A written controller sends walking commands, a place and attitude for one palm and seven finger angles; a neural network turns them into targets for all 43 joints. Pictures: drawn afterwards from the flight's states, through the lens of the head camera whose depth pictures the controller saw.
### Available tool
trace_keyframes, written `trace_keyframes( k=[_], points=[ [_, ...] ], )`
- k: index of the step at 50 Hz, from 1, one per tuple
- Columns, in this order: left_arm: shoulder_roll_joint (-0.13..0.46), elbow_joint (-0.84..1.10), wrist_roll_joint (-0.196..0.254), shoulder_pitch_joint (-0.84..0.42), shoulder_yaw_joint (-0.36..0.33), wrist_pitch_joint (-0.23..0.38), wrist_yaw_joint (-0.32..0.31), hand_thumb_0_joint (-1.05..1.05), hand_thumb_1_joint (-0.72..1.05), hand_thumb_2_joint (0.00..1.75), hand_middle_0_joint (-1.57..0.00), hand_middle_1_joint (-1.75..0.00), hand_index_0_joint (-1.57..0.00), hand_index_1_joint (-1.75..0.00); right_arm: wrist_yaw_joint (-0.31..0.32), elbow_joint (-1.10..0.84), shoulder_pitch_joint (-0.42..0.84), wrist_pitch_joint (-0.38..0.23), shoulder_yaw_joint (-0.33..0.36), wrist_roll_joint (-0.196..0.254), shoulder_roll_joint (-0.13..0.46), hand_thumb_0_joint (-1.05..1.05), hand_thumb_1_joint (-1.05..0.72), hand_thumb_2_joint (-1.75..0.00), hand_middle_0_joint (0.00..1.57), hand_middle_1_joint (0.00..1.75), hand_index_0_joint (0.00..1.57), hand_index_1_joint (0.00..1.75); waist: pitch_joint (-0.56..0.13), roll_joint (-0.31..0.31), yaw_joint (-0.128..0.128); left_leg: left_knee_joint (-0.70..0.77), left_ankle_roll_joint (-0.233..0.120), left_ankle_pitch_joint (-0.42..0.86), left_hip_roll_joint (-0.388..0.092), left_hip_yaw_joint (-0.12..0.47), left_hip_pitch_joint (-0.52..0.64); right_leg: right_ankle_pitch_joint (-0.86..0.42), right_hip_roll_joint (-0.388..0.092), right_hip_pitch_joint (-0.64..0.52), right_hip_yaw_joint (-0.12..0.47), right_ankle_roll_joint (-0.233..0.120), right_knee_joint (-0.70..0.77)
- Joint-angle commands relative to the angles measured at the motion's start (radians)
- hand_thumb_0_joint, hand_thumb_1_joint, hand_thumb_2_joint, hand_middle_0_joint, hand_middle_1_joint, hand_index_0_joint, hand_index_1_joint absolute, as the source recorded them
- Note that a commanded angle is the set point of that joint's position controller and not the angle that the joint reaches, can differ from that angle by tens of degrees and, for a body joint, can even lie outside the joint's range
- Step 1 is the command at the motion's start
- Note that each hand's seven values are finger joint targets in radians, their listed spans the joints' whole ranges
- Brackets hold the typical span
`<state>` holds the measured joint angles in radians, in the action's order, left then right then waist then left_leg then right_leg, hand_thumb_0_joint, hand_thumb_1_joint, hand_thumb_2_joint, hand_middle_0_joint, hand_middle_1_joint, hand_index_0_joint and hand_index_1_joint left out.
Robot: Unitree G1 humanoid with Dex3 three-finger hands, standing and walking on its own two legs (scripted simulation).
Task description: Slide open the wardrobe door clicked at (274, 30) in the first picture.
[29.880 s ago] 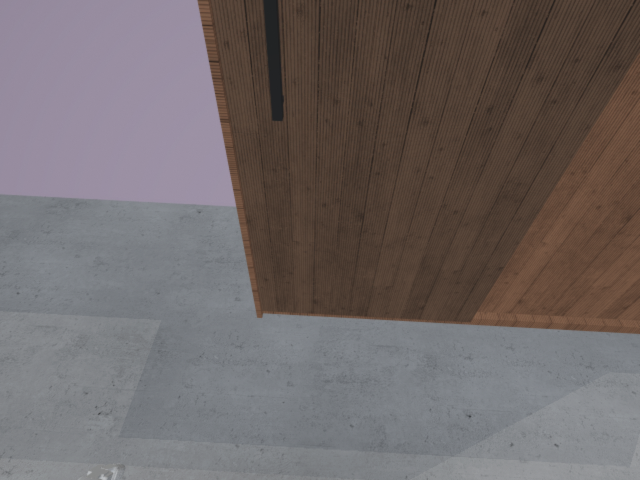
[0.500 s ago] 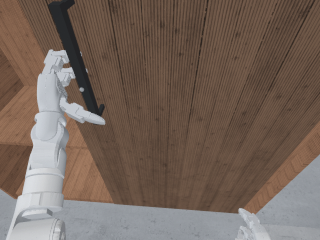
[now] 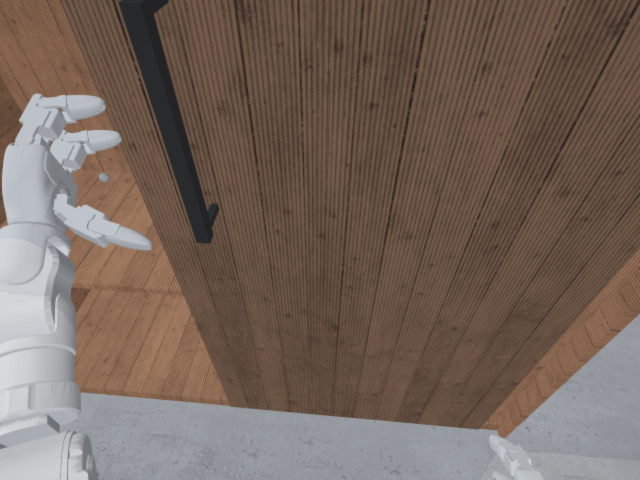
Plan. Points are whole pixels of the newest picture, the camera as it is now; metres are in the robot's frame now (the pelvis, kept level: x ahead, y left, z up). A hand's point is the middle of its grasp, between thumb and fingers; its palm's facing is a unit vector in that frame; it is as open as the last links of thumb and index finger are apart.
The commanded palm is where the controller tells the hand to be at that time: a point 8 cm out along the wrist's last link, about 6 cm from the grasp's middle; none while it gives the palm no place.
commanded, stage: slip the hand off the handle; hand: left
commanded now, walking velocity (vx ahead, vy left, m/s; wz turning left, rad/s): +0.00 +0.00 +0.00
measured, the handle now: (184, 137) +0.43 +0.19 +0.23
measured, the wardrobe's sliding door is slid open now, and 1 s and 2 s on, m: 0.64 0.64 0.64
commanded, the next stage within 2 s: draw the hand back to the body in 0.64 s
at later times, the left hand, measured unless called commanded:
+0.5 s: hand (61, 228) +0.29 +0.28 +0.22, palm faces +0.23 -0.97 -0.10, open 14.7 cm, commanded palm +0.25 +0.31 +0.21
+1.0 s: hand (51, 280) +0.24 +0.27 +0.20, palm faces +0.04 -1.00 -0.09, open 14.7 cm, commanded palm +0.20 +0.31 +0.21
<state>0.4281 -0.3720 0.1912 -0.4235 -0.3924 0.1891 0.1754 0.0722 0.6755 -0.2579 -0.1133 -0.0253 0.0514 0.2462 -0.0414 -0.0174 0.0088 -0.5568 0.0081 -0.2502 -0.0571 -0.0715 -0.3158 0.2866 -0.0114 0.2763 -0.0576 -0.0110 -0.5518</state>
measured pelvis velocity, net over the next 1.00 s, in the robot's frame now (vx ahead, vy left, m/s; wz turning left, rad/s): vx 0.00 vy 0.00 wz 0.03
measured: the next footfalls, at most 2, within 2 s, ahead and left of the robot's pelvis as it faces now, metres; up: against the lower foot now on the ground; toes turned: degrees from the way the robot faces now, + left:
none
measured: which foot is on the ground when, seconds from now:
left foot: down 0.00-1.00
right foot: down 0.00-1.00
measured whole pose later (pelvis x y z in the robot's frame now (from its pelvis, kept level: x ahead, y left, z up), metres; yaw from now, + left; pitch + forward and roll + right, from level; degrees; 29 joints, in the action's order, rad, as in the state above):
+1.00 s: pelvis +0.00 +0.00 +0.00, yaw +2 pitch -4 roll -1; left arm 0.46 0.09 0.39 0.01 -0.43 -0.27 0.42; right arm 0.11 0.63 -0.20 -0.21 -0.09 0.09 0.26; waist -0.04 -0.06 0.06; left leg -0.51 0.00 -0.24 -0.04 -0.05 -0.20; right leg 0.27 -0.02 0.13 -0.08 0.00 -0.47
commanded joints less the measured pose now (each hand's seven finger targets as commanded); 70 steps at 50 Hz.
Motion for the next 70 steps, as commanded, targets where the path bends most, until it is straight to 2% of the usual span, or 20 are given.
trace_keyframes(
  k=[1, 6, 9, 11, 15, 20, 31, 38, 39, 40, 45, 48, 51, 54, 59, 63, 64, 65, 66, 70],
  points=[
    [0.207, 0.288, 0.032, -0.284, -0.04, 0.081, 0.023, 0.0, -0.55, 0.2, -0.25, -1.15, -0.25, -1.15, 0.009, -0.168, 0.096, -0.066, 0.047, -0.002, 0.132, 0.0, -0.9, -0.9, 0.2, 0.3, 0.2, 0.3, -0.258, -0.049, 0.031, 0.055, -0.039, 0.184, 0.042, 0.043, 0.155, -0.225, 0.022, -0.031, 0.023, -0.012, 0.069],
    [0.238, 0.33, 0.058, -0.187, -0.093, 0.044, 0.014, 0.0, -0.55, 0.2, -0.25, -1.15, -0.25, -1.15, 0.016, -0.169, 0.115, -0.076, 0.042, 0.0, 0.141, 0.0, -0.9, -0.9, 0.2, 0.3, 0.2, 0.3, -0.185, -0.005, 0.042, 0.079, -0.038, 0.1, 0.037, 0.048, 0.122, -0.136, 0.023, -0.007, 0.02, -0.008, 0.095],
    [0.258, 0.369, 0.063, -0.233, -0.11, 0.032, 0.009, 0.0, -0.55, 0.2, -0.25, -1.15, -0.25, -1.15, 0.025, -0.169, 0.13, -0.083, 0.036, 0.002, 0.137, 0.0, -0.9, -0.9, 0.2, 0.3, 0.2, 0.3, -0.175, -0.019, 0.032, 0.091, -0.037, 0.044, 0.04, 0.052, 0.117, -0.073, 0.021, 0.005, 0.029, -0.006, 0.11],
    [0.229, 0.435, 0.056, -0.24, -0.075, 0.043, 0.006, 0.0, -0.55, 0.2, -0.25, -1.15, -0.25, -1.15, 0.028, -0.176, 0.148, -0.092, 0.031, 0.0, 0.131, 0.0, -0.9, -0.9, 0.2, 0.3, 0.2, 0.3, -0.185, -0.074, 0.032, 0.09, -0.037, 0.041, 0.041, 0.05, 0.139, -0.065, 0.019, 0.007, 0.031, -0.009, 0.108],
    [0.231, 0.389, 0.061, -0.222, -0.073, 0.049, 0.02, 0.0, -0.55, 0.2, -0.25, -1.15, -0.25, -1.15, 0.037, -0.162, 0.147, -0.108, 0.027, 0.003, 0.13, 0.0, -0.9, -0.9, 0.2, 0.3, 0.2, 0.3, -0.152, -0.043, 0.018, 0.096, -0.036, -0.028, 0.042, 0.061, 0.125, -0.001, 0.02, 0.033, 0.033, -0.005, 0.122],
    [0.216, 0.417, 0.078, -0.178, -0.063, 0.034, 0.05, 0.0, -0.55, 0.2, -0.25, -1.15, -0.25, -1.15, 0.043, -0.167, 0.156, -0.124, 0.021, 0.003, 0.126, 0.0, -0.9, -0.9, 0.2, 0.3, 0.2, 0.3, -0.165, -0.083, 0.026, 0.091, -0.035, -0.009, 0.044, 0.067, 0.143, -0.031, 0.018, 0.02, 0.032, -0.009, 0.117],
    [0.202, 0.617, 0.11, 0.073, -0.118, -0.011, 0.039, 0.0, -0.55, 0.2, -0.25, -1.15, -0.25, -1.15, 0.028, -0.187, 0.176, -0.144, 0.012, -0.006, 0.119, 0.0, -0.9, -0.9, 0.2, 0.3, 0.2, 0.3, -0.164, -0.058, 0.067, 0.085, -0.031, 0.11, 0.042, 0.061, 0.158, -0.151, 0.021, -0.042, 0.015, -0.008, 0.1],
    [0.188, 0.622, 0.123, 0.039, -0.105, -0.032, 0.057, 0.0, -0.55, 0.2, -0.25, -1.15, -0.25, -1.15, 0.045, -0.166, 0.177, -0.149, 0.009, -0.003, 0.117, 0.0, -0.9, -0.9, 0.2, 0.3, 0.2, 0.3, -0.126, -0.057, 0.04, 0.083, -0.031, 0.096, 0.046, 0.06, 0.162, -0.139, 0.018, -0.018, 0.016, -0.002, 0.116],
    [0.201, 0.514, 0.139, 0.106, -0.068, -0.156, 0.115, 0.0, -0.55, 0.2, -0.25, -1.15, -0.25, -1.15, 0.053, -0.17, 0.187, -0.149, 0.005, 0.018, 0.134, 0.0, -0.9, -0.9, 0.2, 0.3, 0.2, 0.3, -0.148, -0.104, 0.049, 0.112, -0.032, 0.069, 0.038, 0.068, 0.171, -0.145, 0.01, -0.06, 0.017, -0.008, 0.123],
    [0.215, 0.614, 0.156, 0.061, -0.08, -0.211, 0.144, 0.0, -0.55, 0.2, -0.25, -1.15, -0.25, -1.15, 0.061, -0.196, 0.201, -0.151, 0.001, 0.029, 0.126, 0.0, -0.9, -0.9, 0.2, 0.3, 0.2, 0.3, -0.172, -0.125, 0.057, 0.116, -0.036, 0.082, 0.044, 0.069, 0.187, -0.155, 0.006, -0.082, 0.017, -0.006, 0.137],
    [0.285, 0.693, 0.199, 0.118, -0.13, -0.397, 0.245, 0.0, -0.55, 0.2, -0.25, -1.15, -0.25, -1.15, 0.06, -0.231, 0.229, -0.164, -0.019, 0.038, 0.128, 0.0, -0.9, -0.9, 0.2, 0.3, 0.2, 0.3, -0.181, -0.081, 0.067, 0.116, -0.045, 0.169, 0.052, 0.078, 0.231, -0.245, 0.011, -0.124, 0.004, -0.003, 0.145],
    [0.288, 0.704, 0.235, 0.17, -0.185, -0.4, 0.25, 0.0, -0.55, 0.2, -0.25, -1.15, -0.25, -1.15, 0.041, -0.235, 0.228, -0.165, -0.023, 0.033, 0.12, 0.0, -0.9, -0.9, 0.2, 0.3, 0.2, 0.3, -0.14, -0.021, 0.071, 0.11, -0.041, 0.178, 0.053, 0.081, 0.219, -0.251, 0.019, -0.111, 0.003, 0.001, 0.155],
    [0.279, 0.661, 0.243, 0.232, -0.214, -0.398, 0.226, 0.0, -0.55, 0.2, -0.25, -1.15, -0.25, -1.15, 0.028, -0.228, 0.228, -0.16, -0.015, 0.032, 0.128, 0.0, -0.9, -0.9, 0.2, 0.3, 0.2, 0.3, -0.098, -0.03, 0.081, 0.116, -0.034, 0.148, 0.052, 0.077, 0.205, -0.2, 0.024, -0.093, 0.006, -0.002, 0.17],
    [0.227, 0.652, 0.222, 0.212, -0.142, -0.42, 0.221, 0.0, -0.55, 0.2, -0.25, -1.15, -0.25, -1.15, 0.026, -0.23, 0.225, -0.151, -0.014, 0.039, 0.13, 0.0, -0.9, -0.9, 0.2, 0.3, 0.2, 0.3, -0.05, -0.043, 0.059, 0.129, -0.035, 0.096, 0.049, 0.075, 0.193, -0.132, 0.02, -0.051, 0.003, 0.004, 0.181],
    [0.213, 0.786, 0.199, 0.197, -0.1, -0.411, 0.215, 0.0, -0.51, 0.22, -0.25, -1.13, -0.25, -1.13, 0.034, -0.247, 0.23, -0.162, -0.015, 0.036, 0.125, 0.0, -0.9, -0.9, 0.2, 0.3, 0.2, 0.3, -0.074, -0.087, 0.054, 0.138, -0.04, 0.073, 0.052, 0.079, 0.228, -0.097, 0.022, -0.055, 0.003, 0.003, 0.188],
    [0.253, 0.816, 0.209, 0.272, -0.171, -0.384, 0.205, 0.0, -0.37, 0.29, -0.24, -1.04, -0.24, -1.04, 0.036, -0.238, 0.228, -0.174, -0.014, 0.026, 0.125, 0.0, -0.9, -0.9, 0.2, 0.3, 0.2, 0.3, -0.096, -0.065, 0.068, 0.136, -0.04, 0.106, 0.052, 0.079, 0.23, -0.131, 0.022, -0.086, 0.0, 0.003, 0.188],
    [0.314, 0.944, 0.035, 0.245, -0.185, -0.246, -0.006, 0.0, -0.33, 0.31, -0.24, -1.02, -0.24, -1.02, 0.022, -0.229, 0.239, -0.183, -0.001, -0.027, 0.104, 0.0, -0.9, -0.9, 0.2, 0.3, 0.2, 0.3, 0.036, -0.042, 0.084, 0.138, -0.031, 0.079, 0.061, 0.06, 0.162, -0.08, 0.018, -0.031, 0.035, 0.007, 0.262],
    [0.18, 0.8, 0.033, 0.391, -0.132, -0.211, -0.088, 0.0, -0.3, 0.32, -0.24, -1.0, -0.24, -1.0, 0.022, -0.196, 0.232, -0.186, 0.001, -0.032, 0.102, 0.0, -0.9, -0.9, 0.2, 0.3, 0.2, 0.3, 0.083, -0.011, 0.064, 0.144, -0.022, 0.029, 0.051, 0.052, 0.152, -0.032, 0.003, -0.008, 0.023, 0.004, 0.268],
    [0.166, 0.803, 0.01, 0.448, -0.123, -0.181, -0.138, 0.0, -0.26, 0.34, -0.24, -0.98, -0.24, -0.98, 0.017, -0.181, 0.229, -0.176, 0.01, -0.034, 0.109, 0.0, -0.9, -0.9, 0.2, 0.3, 0.2, 0.3, 0.09, 0.034, 0.077, 0.153, -0.025, 0.016, 0.044, 0.052, 0.154, -0.011, 0.001, -0.022, 0.026, 0.004, 0.293],
    [0.132, 0.89, -0.049, 0.47, -0.068, -0.08, -0.23, 0.0, -0.12, 0.41, -0.24, -0.89, -0.24, -0.89, 0.015, -0.168, 0.213, -0.153, 0.024, -0.041, 0.099, 0.0, -0.9, -0.9, 0.2, 0.3, 0.2, 0.3, -0.033, -0.114, 0.065, 0.181, -0.031, -0.006, 0.045, 0.04, 0.224, -0.017, -0.013, -0.096, 0.035, 0.003, 0.252]
  ],
)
